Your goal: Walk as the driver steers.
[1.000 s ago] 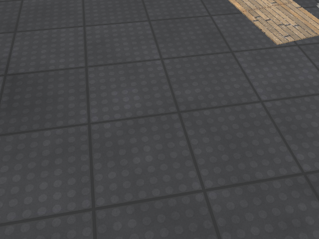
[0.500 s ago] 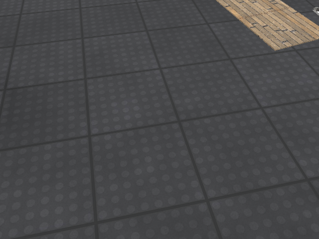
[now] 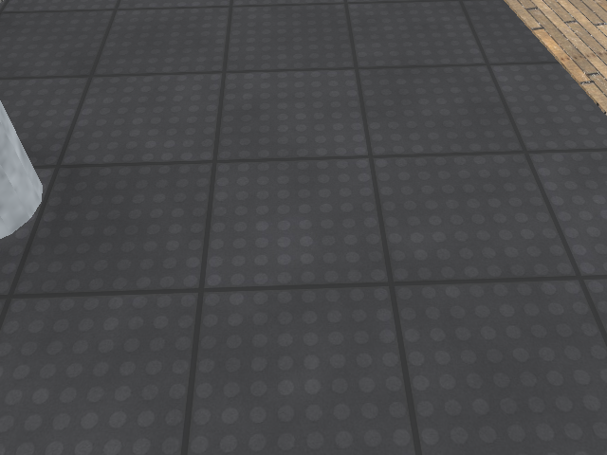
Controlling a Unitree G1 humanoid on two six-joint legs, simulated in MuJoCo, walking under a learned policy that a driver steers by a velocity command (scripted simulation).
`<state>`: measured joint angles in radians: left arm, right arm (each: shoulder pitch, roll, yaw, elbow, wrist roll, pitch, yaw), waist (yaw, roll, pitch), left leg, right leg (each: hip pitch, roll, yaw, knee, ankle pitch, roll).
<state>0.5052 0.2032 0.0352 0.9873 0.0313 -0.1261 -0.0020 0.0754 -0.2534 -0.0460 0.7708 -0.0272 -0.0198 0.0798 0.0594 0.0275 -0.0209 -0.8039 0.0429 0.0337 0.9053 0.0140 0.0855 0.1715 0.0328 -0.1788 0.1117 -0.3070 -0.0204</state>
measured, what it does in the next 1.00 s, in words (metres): walks ahead, turning left: left foot, then right foot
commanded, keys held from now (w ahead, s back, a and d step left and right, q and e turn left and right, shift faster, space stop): w+q+shift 0.54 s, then w+shift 0.46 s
